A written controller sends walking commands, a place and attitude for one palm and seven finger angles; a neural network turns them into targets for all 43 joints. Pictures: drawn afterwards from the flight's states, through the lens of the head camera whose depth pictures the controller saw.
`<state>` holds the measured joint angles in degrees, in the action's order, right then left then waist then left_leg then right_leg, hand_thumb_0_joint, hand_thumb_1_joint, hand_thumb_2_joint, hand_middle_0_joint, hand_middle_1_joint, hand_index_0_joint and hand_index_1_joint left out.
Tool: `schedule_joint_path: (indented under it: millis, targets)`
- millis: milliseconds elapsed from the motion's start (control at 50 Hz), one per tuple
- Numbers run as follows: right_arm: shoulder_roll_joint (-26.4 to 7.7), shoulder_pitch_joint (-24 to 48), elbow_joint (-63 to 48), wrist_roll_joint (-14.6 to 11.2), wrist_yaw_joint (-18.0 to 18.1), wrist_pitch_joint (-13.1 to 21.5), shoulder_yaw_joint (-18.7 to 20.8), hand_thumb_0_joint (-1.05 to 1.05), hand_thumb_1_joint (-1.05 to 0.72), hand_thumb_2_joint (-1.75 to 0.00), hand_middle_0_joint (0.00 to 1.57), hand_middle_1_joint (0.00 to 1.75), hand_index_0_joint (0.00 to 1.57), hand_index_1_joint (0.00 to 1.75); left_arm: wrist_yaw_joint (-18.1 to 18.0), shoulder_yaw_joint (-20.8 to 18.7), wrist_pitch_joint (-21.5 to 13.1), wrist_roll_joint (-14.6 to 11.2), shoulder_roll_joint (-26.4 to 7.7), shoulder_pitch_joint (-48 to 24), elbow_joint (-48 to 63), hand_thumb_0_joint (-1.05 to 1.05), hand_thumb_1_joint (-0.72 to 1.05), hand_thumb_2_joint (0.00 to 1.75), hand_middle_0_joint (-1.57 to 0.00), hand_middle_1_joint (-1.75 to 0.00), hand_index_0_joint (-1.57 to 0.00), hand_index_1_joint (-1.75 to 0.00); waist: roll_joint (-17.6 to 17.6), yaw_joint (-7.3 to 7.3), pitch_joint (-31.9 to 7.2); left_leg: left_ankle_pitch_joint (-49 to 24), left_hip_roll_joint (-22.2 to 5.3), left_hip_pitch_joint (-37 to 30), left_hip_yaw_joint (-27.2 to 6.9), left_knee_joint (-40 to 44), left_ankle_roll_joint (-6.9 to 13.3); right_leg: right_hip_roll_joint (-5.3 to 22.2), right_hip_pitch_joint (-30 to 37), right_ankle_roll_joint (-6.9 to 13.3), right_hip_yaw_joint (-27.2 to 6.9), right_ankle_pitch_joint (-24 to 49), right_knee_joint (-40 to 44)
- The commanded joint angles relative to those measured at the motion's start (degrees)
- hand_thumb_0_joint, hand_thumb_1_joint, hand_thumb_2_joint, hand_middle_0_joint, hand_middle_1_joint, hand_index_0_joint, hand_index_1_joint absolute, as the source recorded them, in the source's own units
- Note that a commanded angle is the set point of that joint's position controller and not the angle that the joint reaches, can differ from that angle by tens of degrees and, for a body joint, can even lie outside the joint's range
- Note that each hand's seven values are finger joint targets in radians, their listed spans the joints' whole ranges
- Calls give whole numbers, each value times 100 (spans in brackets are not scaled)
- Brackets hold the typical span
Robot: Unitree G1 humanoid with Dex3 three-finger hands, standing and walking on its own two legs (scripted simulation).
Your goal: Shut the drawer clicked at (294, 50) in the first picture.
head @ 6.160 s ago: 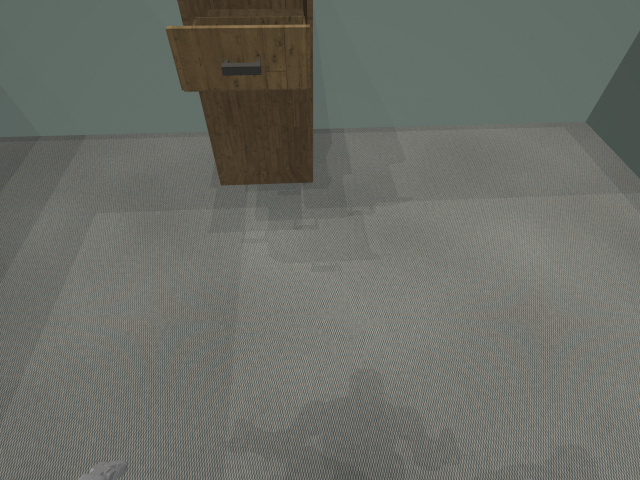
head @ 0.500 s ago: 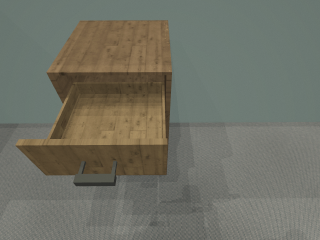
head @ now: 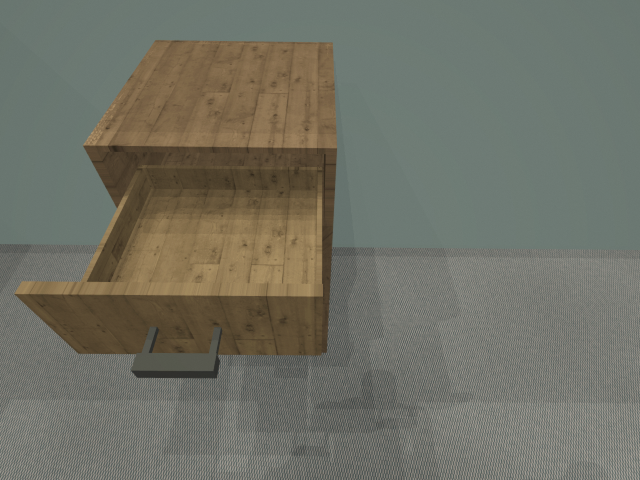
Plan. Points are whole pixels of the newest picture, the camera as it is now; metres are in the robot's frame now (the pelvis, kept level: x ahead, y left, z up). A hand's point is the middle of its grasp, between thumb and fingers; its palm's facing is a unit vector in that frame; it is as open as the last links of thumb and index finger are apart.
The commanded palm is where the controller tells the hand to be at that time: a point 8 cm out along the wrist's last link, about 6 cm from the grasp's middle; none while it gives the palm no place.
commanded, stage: look again from close up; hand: left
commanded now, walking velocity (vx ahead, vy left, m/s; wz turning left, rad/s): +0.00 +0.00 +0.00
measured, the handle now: (180, 349) +0.29 +0.22 -0.04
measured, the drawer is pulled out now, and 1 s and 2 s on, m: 0.30 0.29 0.29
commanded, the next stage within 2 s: raise the hand and make a fist in 0.58 s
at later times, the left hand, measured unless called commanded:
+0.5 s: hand out of the picture -0.02 +0.15 -0.18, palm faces +0.02 -0.99 -0.17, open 7.3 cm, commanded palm none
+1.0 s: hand out of the picture +0.13 +0.14 -0.02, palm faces +0.10 -0.99 +0.04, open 6.7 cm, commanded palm +0.08 +0.20 -0.05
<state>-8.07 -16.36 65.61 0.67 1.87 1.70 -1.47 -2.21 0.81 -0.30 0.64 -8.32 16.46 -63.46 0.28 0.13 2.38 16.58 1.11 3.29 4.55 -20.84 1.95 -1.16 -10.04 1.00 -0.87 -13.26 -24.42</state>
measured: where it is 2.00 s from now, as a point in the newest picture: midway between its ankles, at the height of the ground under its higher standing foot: outside the picture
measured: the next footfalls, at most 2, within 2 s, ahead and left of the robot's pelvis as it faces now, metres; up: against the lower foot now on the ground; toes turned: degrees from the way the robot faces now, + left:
none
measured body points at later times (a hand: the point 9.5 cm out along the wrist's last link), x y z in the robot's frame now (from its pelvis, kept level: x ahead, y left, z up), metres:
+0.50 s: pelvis +0.00 -0.01 +0.00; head +0.01 -0.01 +0.45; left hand -0.02 +0.20 -0.16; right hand -0.03 -0.22 -0.16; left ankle -0.06 +0.09 -0.74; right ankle +0.00 -0.11 -0.74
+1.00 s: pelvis -0.04 -0.02 -0.05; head -0.02 -0.01 +0.40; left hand +0.12 +0.19 -0.02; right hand +0.18 -0.27 -0.09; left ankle -0.06 +0.09 -0.74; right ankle +0.00 -0.11 -0.74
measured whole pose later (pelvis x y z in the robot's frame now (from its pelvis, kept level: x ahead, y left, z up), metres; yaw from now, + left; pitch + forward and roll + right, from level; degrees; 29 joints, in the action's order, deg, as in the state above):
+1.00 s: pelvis -0.04 -0.02 -0.05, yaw +3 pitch +9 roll +1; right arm -16.7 -11.1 33.7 0.4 -0.8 18.4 4.3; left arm 8.7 -0.9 -27.7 -10.4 -5.6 30.8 -3.6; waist -1.2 0.4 -8.0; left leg 27.1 1.3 32.9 2.4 -51.5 1.2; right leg 0.3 -37.8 2.2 2.0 -23.3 -52.5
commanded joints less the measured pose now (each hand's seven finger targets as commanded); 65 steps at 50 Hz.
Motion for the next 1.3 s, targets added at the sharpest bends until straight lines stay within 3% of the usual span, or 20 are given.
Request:
schedule_joint_path:
  millis: [0, 640, 660, 680, 700, 720, 740, 760, 800, 860, 900, 940, 960, 1000, 1020, 1040, 1100, 1120, 1180, 1280]
  targets:
    - [-525, -528, -78, -32, 45, 34, 102, 0, -90, -90, 20, 30, 20, 30, -43, -51, -102, -32, -493, 382, 164, 0, 90, 90, -20, -30, -20, -30, -53, 34, 164, -1340, -754, 301, -583, 333, -8, 683, 23, 186, -536, 1424, 314]
    - [-353, -731, -7, -43, 57, 44, 103, 0, -90, -90, 20, 30, 20, 30, -47, -48, -116, -21, -363, 585, 122, 0, 90, 90, -20, -30, -20, -30, 3, 29, 244, -976, -744, 434, -544, 292, -8, 612, -95, 221, -607, 1143, 416]
    - [-617, 35, -427, -61, -12, 86, 157, 0, -90, -90, 20, 30, 20, 30, -243, -108, -270, 63, -665, 870, -121, 0, 90, 90, -20, -30, -20, -30, -44, -221, 273, -1381, -803, 1045, -275, -904, -191, 999, 42, 42, -632, 3574, 85]
    - [-1742, -101, -2570, -276, 258, 927, 303, 0, -90, -90, 20, 30, 20, 30, -150, -423, -1456, -1181, -1698, -3241, 8620, 0, 90, 90, -22, -32, -22, -32, 1050, 472, -2665, -1921, -115, -228, -524, -188, -79, 444, 735, 100, -403, 2376, -290]
    - [-1203, 486, -2309, -205, 402, 1420, 242, 0, -90, -90, 20, 30, 20, 30, -474, -472, -1102, -691, -1307, -1143, 7452, 0, 90, 90, -24, -34, -24, -34, 1859, -48, -2652, -2762, -277, -366, -411, -262, -104, 198, 491, 248, -195, 1241, -467]
    - [-955, 417, -2344, -341, 342, 1634, 328, 0, -90, -90, 20, 30, 20, 30, -682, 221, -258, -772, -188, 466, 6376, 0, 90, 90, -26, -37, -26, -37, 1423, 96, -1539, -2694, -408, 266, -564, -210, -310, 201, -255, 140, 192, 407, -502]
    - [-1073, 211, -2140, -367, 296, 1697, 250, 0, -90, -90, 20, 30, 20, 30, -537, 668, -132, -894, 460, 505, 6328, 0, 90, 90, -28, -39, -28, -39, 459, 206, -747, -2028, -409, 621, -571, -355, -200, 174, -673, 46, 389, 392, -434]
    - [-1280, 402, -2478, -344, 288, 1833, 317, 0, -90, -90, 20, 30, 20, 30, -447, 622, -381, -1018, 296, 162, 6748, 0, 90, 90, -30, -41, -30, -41, -209, 330, -205, -1260, -329, 1073, -746, -568, -74, 183, -1022, 1, 432, 280, -373]
    - [-1395, 401, -2859, -141, 215, 2024, 435, 0, -90, -90, 20, 30, 20, 30, -210, 485, -956, -993, 278, 532, 6569, 0, 90, 90, -34, -45, -34, -45, -1156, 421, -305, -395, -150, 1697, -731, -1148, 5, 201, -1664, -52, 499, -432, -526]
    - [-1261, 697, -3548, -92, -50, 2073, 554, 0, -90, -90, 20, 30, 20, 30, 574, 111, -2026, -1195, 429, 2361, 6054, 0, 90, 90, -40, -52, -40, -52, -1494, -201, -537, 17, -18, 2783, -499, -1808, -171, 193, -1932, 25, 492, -904, -1276]
    - [-1281, 896, -3892, -66, -254, 1975, 621, 0, -90, -90, 20, 30, 20, 30, 1166, -134, -2884, -1317, 235, 2605, 6264, 0, 90, 90, -44, -56, -44, -56, -1253, -301, -797, 64, 60, 3452, -402, -2359, -245, 185, -2065, 86, 383, -545, -1907]
    - [-1279, 950, -4196, -2, -387, 1910, 677, 0, -90, -90, 20, 30, 20, 30, 1477, -468, -3770, -1163, -391, 1899, 7350, 0, 90, 90, -48, -60, -48, -60, 44, -310, -1442, -58, 100, 3586, -324, -2887, -232, 217, -2315, 194, 185, -322, -2547]
    - [-1220, 980, -4279, 29, -415, 1848, 700, 0, -90, -90, 20, 30, 20, 30, 1490, -687, -4023, -1026, -631, 2014, 7398, 0, 90, 90, -50, -62, -50, -62, 246, -326, -1505, -100, 61, 3742, -349, -3106, -199, 185, -2566, 235, 177, -309, -2816]
    - [-1201, 1054, -4543, -13, -400, 1695, 665, 0, -90, -90, 20, 30, 20, 30, 1434, -622, -3984, -1017, -506, 1973, 7708, 0, 90, 90, -54, -67, -54, -67, 278, -316, -1642, 142, 53, 4055, -398, -3307, -132, 160, -2909, 240, 142, -522, -3054]
    - [-1173, 976, -4564, -85, -363, 1606, 661, 0, -90, -90, 20, 30, 20, 30, 1387, -662, -3837, -1060, -555, 1778, 7795, 0, 90, 90, -56, -69, -56, -69, 80, -208, -1555, 637, 59, 4158, -430, -3321, -106, 168, -3055, 208, 3, -1156, -2834]
    - [-1212, 1116, -4792, -113, -313, 1566, 624, 0, -90, -90, 20, 30, 20, 30, 1355, -484, -3698, -1144, -414, 1644, 8097, 0, 90, 90, -58, -71, -58, -71, 276, -148, -1414, 975, 97, 4322, -428, -3390, -79, 206, -3166, 182, -160, -1670, -2672]
    - [-1198, 772, -4954, -176, -136, 1402, 543, 0, -90, -90, 20, 30, 20, 30, 1269, -556, -3216, -1231, -612, 1491, 8863, 0, 90, 90, -64, -78, -64, -78, 372, -9, -1875, 501, 29, 4033, -533, -3477, -2, 151, -2831, 163, -70, -1003, -2662]
    - [-1214, 687, -4922, -187, -81, 1348, 514, 0, -90, -90, 20, 30, 20, 30, 1299, -535, -3081, -1232, -675, 1254, 8966, 0, 90, 90, -66, -80, -66, -80, 149, 155, -1914, 473, 3, 4031, -558, -3569, 21, 125, -2841, 119, -78, -938, -2638]
    - [-1177, 657, -4864, -211, 32, 1328, 409, 0, -90, -90, 20, 30, 20, 30, 1547, -414, -2782, -1302, -672, 1070, 8968, 0, 90, 90, -72, -86, -72, -86, 162, 237, -1822, 382, -33, 4127, -602, -3663, 37, 148, -2696, 54, -166, -893, -2447]
    - [-1082, 783, -4748, -289, 139, 1344, 331, 0, -90, -90, 20, 30, 20, 30, 1820, -926, -2217, -1530, -931, 1421, 8387, 0, 90, 90, -82, -97, -82, -97, -164, 44, -1822, 441, -25, 4239, -617, -3458, -5, 212, -2202, -14, -245, -1271, -2104]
